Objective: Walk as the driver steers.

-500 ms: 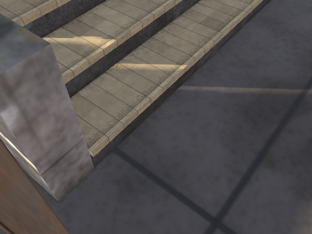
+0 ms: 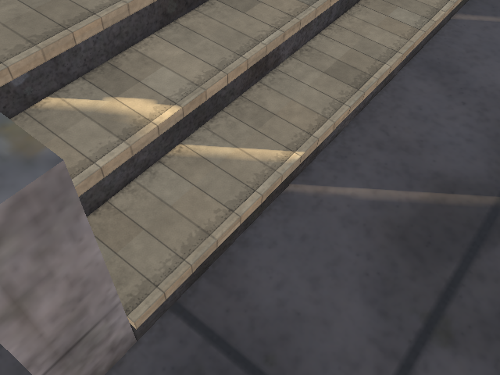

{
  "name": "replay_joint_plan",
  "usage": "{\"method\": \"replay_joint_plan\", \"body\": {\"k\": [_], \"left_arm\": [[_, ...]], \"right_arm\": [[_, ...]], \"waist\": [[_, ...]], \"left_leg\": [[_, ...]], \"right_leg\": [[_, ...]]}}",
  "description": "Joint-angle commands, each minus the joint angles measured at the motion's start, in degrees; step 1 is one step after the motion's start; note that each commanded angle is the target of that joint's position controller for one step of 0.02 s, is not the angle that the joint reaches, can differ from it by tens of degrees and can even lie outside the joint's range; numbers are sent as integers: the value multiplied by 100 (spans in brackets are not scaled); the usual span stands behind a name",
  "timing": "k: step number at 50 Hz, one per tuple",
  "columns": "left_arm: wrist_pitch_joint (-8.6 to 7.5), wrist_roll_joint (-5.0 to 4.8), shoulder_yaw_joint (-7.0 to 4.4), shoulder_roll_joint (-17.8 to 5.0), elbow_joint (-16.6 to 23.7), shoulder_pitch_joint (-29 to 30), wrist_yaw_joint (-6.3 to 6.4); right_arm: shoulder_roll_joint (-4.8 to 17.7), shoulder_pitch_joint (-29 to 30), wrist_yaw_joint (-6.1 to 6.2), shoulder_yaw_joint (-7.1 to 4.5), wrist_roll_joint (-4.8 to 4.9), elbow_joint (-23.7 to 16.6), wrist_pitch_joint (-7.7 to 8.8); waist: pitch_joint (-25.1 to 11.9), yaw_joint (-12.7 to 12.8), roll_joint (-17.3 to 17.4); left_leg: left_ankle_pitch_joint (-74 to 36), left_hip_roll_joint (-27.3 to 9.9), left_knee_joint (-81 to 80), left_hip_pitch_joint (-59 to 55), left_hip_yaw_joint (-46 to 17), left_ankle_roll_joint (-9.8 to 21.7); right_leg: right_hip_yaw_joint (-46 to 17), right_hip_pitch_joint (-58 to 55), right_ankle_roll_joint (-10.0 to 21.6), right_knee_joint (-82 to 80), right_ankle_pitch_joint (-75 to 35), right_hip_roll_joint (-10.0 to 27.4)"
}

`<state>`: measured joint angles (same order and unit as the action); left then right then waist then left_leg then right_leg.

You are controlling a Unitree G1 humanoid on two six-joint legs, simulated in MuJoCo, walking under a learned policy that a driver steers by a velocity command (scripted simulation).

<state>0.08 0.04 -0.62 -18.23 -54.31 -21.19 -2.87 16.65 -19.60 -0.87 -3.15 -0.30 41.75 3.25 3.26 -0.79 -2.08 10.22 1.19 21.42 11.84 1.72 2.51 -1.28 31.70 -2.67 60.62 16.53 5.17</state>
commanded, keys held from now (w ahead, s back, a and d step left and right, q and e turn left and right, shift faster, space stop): no key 0.80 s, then w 0.20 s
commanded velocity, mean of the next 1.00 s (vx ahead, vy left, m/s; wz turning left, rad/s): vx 0.12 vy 0.00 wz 0.01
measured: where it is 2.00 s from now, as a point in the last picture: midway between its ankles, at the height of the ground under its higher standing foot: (290, 297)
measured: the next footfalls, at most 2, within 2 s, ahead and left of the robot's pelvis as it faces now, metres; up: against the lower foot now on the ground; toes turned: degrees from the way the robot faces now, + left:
right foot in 0.24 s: +0.26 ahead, -0.16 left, +0.00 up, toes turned -1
left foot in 0.50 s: +0.14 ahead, +0.05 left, +0.00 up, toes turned +0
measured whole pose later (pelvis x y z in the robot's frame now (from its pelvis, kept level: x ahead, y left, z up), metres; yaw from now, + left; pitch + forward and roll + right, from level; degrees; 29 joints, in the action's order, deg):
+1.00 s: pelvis +0.18 -0.07 -0.01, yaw +0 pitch -1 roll +0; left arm -1.4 -0.9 -2.6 -15.1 -58.6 -8.9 0.1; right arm 13.7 -20.6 2.3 -1.5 1.0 61.6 2.9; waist 0.5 -0.8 0.9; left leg 23.3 -0.5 27.7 3.7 -0.5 0.3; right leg 2.5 19.0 3.9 36.7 19.2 -1.5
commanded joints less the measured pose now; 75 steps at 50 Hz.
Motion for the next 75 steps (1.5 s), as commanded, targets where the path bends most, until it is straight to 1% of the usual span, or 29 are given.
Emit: {"method": "replay_joint_plan", "body": {"k": [1,6,7,11,12,13,14,15,17,20,21,25,27,29,33,40,42,44,47,49,52,53,54,55,57,61,71,73,75], "left_arm": [[-433,27,-23,-74,751,805,63],[-341,-31,-46,92,412,766,16],[-274,-50,-148,-66,305,681,81],[-232,24,-260,-155,-131,79,60],[-240,50,-307,-223,-326,-231,69],[-251,52,-393,-589,-396,-282,97],[-200,84,-380,-631,-530,-360,133],[-166,21,-381,-595,-542,-450,129],[-190,91,-332,-566,-353,5,137],[-96,85,-272,-371,-205,770,302],[-57,125,-290,-560,-224,724,455],[44,-107,-326,-636,-264,604,638],[37,-67,-301,-362,-184,559,647],[47,11,-269,-219,-200,584,648],[104,35,-257,-246,-232,743,587],[133,-2,-244,-182,-210,1295,486],[156,-57,-273,-227,-274,1272,495],[111,-70,-299,-282,-217,1459,475],[-196,-93,-244,-66,-14,1966,325],[-358,-103,-255,-131,23,1893,218],[-423,-192,-379,-187,-366,686,280],[-434,-174,-569,-705,-576,-99,326],[-438,-208,-710,-1263,-705,-900,313],[-502,-111,-494,-675,-640,-611,269],[-582,19,-316,-193,-318,175,242],[-552,58,-211,-130,-300,166,247],[-407,66,-230,-271,-417,-578,344],[-315,-1,-230,-195,-448,-571,335],[-297,-34,-265,-333,-315,-361,367]], "right_arm": [[960,458,72,-266,-49,-365,110],[937,-49,172,-233,-11,96,-58],[629,-211,201,-132,-100,327,-110],[744,131,222,-136,22,527,-218],[587,-138,199,-86,-10,653,-259],[396,-666,204,-26,-204,695,-290],[-77,-1211,239,114,-175,847,-359],[49,-1108,294,128,-10,891,-441],[405,-600,370,26,137,895,-592],[310,-162,427,38,31,920,-680],[248,138,465,112,56,865,-583],[111,-225,356,194,-25,1369,-520],[251,-76,321,205,-124,1453,-478],[78,273,284,270,-115,1459,-280],[206,293,269,227,-28,1577,-87],[220,96,303,256,-44,1783,-135],[300,10,330,222,-1,1831,-163],[405,69,357,172,32,1734,-161],[780,-285,364,5,116,1827,-22],[728,-91,342,-50,137,1818,63],[709,456,211,-120,241,1650,115],[486,760,175,-56,215,1469,164],[141,718,170,35,106,1300,273],[325,821,126,-17,189,1276,363],[468,893,16,-92,354,1311,432],[194,1051,33,-129,121,1260,315],[92,2653,-17,52,164,641,294],[46,2404,-79,87,153,675,221],[380,2121,-106,-50,90,701,237]], "waist": [[-493,41,652],[-616,-161,786],[-496,-43,776],[-372,292,795],[-444,325,417],[-608,1,-568],[-966,-176,-1383],[-978,50,-1467],[-866,86,-939],[-342,22,-955],[-309,81,-891],[-196,24,-248],[220,276,808],[345,405,1019],[125,365,590],[-214,192,204],[-282,170,255],[160,101,354],[689,-120,1041],[754,12,1053],[236,594,725],[-84,919,-89],[-657,1077,-1517],[-597,819,-886],[-123,425,-126],[14,232,-76],[475,614,-128],[550,396,-418],[171,61,-321]], "left_leg": [[-2247,-1358,-931,-347,-628,998],[-2118,-1393,-647,-388,-299,739],[-2131,-1471,-535,-381,-303,653],[-1352,-1414,108,-343,-297,349],[-893,-1076,542,-273,-161,139],[197,-447,1403,60,82,-193],[1717,-8,2375,390,46,-499],[2744,29,3101,544,-138,-565],[2998,-139,4098,701,-494,-568],[2490,-363,2575,257,-423,-477],[1908,-321,2065,114,-466,-420],[499,-159,56,-819,-174,-122],[1782,-510,-196,432,-595,134],[1841,-570,-664,1112,-725,46],[672,-452,-496,825,-590,-186],[68,-381,-263,489,-453,-179],[1390,-328,-261,496,-434,-14],[2712,-544,-365,666,-786,295],[3134,-1607,-1076,-143,-2170,902],[1875,-1970,-885,-582,-2331,1022],[-277,-1354,165,110,-1340,632],[-1217,-625,1713,1167,-521,222],[606,144,3789,2527,20,-248],[1907,45,4915,3117,-707,-163],[1107,-560,5176,3268,-784,115],[-21,-976,4192,2802,-463,-4],[-1363,-596,1704,2573,25,-292],[-875,-511,1743,2198,58,-115],[-520,-220,1525,1569,105,53]], "right_leg": [[-45,173,-236,-1134,-593,192],[100,-440,-60,-2392,-2189,-111],[-19,-652,28,-2549,-1874,-95],[150,-1357,376,-3134,-1806,-283],[203,-1880,430,-3459,-2628,-311],[-394,-2518,595,-3382,-4637,135],[-1367,-2908,1266,-3700,-4123,738],[-2035,-2671,1615,-4177,-2821,1017],[-2061,-2170,1496,-4488,-1020,963],[-1277,-1380,999,-4788,377,496],[-1512,-1227,1090,-4941,645,660],[-1076,-991,793,-4824,1162,345],[-344,-1445,471,-4471,934,-167],[-217,-2293,449,-4016,-158,-270],[-208,-2607,650,-3819,-1149,-249],[-188,-2759,707,-3693,-1711,-274],[-4,-2625,743,-3520,-47,-471],[5,-1838,769,-3346,1469,-550],[354,-375,648,-2346,566,-693],[187,1,697,-2160,375,-395],[445,-2108,770,-3255,33,-689],[-775,-3471,1125,-3878,234,-119],[-3089,-4786,1873,-4712,365,1109],[-3757,-4695,1989,-4888,332,1445],[-2453,-4003,1704,-4917,-216,1177],[-1222,-3309,1429,-5330,-1302,653],[-273,-3108,1392,-5514,-2109,545],[-294,-3131,1362,-5217,-2982,800],[-296,-3487,1269,-4515,-4860,830]]}}
Velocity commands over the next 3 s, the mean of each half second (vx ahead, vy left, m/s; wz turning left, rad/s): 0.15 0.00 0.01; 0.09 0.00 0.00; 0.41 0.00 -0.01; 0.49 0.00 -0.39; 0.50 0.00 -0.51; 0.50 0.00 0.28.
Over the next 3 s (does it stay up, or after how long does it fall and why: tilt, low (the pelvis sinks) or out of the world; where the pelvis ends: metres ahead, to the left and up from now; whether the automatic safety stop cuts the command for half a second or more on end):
stays up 1.17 -0.42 0.10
